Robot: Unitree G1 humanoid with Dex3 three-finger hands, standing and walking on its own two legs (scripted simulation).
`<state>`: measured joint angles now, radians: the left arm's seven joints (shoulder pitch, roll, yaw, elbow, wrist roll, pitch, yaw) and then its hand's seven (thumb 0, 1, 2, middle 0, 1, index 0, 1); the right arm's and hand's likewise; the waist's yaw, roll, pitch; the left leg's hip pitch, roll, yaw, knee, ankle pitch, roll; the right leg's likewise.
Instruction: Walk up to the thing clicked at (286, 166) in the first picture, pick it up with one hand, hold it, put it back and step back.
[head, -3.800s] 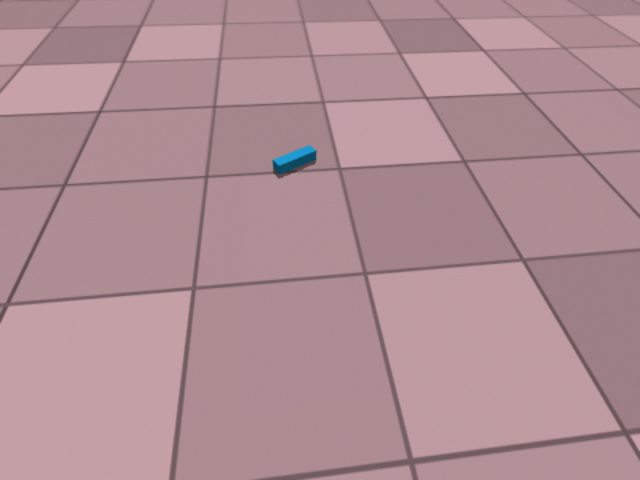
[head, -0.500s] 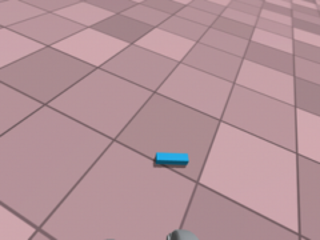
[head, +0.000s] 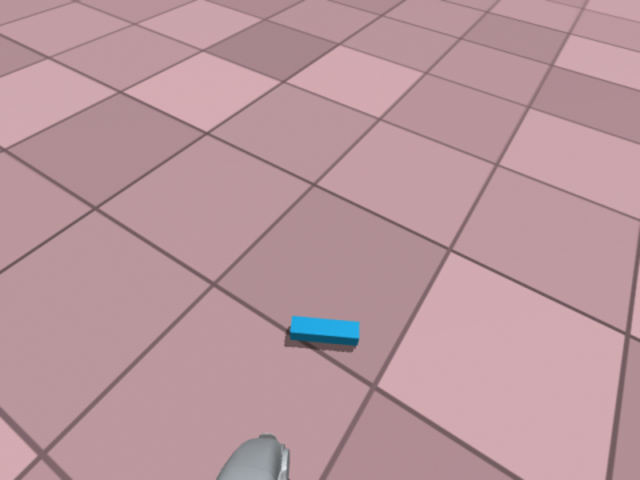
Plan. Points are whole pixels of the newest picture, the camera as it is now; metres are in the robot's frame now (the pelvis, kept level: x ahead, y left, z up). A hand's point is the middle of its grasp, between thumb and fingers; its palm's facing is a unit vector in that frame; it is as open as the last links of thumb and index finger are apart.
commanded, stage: walk up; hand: left
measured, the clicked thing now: (324, 330) +0.67 +0.01 -0.73
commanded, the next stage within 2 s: none
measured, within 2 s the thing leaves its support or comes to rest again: neither
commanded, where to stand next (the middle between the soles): +0.29 -0.30 m, yaw +4 degrees
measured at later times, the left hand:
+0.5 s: hand (244, 448) +0.18 +0.12 -0.15, palm faces -0.06 -0.93 -0.36, open 7.4 cm
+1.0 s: hand (358, 474) +0.17 -0.04 -0.16, palm faces +0.06 -0.94 -0.33, open 7.4 cm
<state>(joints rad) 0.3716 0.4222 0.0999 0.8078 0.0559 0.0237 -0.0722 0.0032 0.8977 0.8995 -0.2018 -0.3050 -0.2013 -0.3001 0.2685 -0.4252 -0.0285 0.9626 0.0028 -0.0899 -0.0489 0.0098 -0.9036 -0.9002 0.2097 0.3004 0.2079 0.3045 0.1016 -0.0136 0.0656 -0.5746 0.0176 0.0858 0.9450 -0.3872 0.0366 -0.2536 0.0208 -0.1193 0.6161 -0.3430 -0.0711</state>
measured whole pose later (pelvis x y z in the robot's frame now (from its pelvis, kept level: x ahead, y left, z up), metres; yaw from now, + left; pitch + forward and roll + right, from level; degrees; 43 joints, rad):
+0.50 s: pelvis +0.08 -0.18 -0.02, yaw -2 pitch -2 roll +1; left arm 0.26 0.51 0.14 0.77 0.05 0.09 -0.13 0.00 0.90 0.90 -0.20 -0.30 -0.20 -0.30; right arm 0.35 -0.49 -0.07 0.93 -0.04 -0.09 -0.05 0.01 -0.90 -0.90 0.22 0.30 0.21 0.31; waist -0.01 -0.10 0.05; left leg -0.36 0.20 0.04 0.71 -0.32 -0.02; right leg -0.47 -0.14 0.05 0.84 -0.39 0.01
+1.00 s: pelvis +0.20 -0.30 -0.01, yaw +2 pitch -1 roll +0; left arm 0.39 0.39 0.05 0.87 0.01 0.00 -0.02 0.01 0.90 0.90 -0.20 -0.31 -0.20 -0.30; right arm 0.22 -0.39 -0.03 0.91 0.00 -0.06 -0.01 0.01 -0.90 -0.90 0.21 0.30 0.21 0.30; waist 0.08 -0.05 0.13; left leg -0.39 -0.01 0.04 0.62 -0.20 0.05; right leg -0.16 0.01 -0.14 0.66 -0.46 -0.06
